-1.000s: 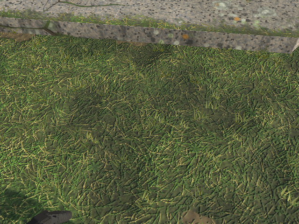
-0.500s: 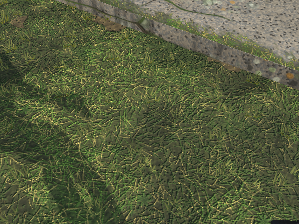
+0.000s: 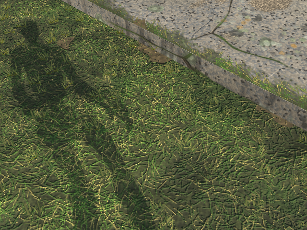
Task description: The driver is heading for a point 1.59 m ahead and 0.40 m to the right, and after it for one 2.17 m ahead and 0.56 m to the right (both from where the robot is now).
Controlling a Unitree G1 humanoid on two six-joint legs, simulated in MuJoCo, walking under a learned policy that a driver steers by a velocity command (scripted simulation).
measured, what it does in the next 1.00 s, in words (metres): walks ahead, turning right: left foot, then right foot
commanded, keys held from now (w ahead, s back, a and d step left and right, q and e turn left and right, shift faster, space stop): e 0.56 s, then w+e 0.06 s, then w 0.24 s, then w+q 0.14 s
